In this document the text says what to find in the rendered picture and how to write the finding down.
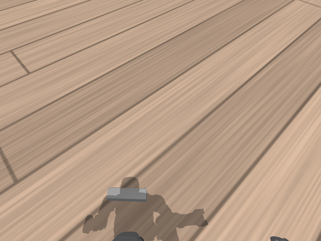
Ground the carton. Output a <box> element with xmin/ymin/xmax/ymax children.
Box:
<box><xmin>106</xmin><ymin>188</ymin><xmax>147</xmax><ymax>202</ymax></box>

